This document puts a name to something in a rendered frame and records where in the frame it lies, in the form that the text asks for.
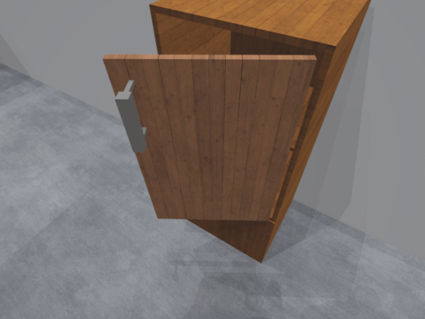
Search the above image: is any handle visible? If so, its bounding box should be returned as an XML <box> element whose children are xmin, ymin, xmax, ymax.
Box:
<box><xmin>115</xmin><ymin>80</ymin><xmax>147</xmax><ymax>153</ymax></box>

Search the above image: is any cupboard door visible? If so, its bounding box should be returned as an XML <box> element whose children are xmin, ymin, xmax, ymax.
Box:
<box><xmin>103</xmin><ymin>54</ymin><xmax>317</xmax><ymax>221</ymax></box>

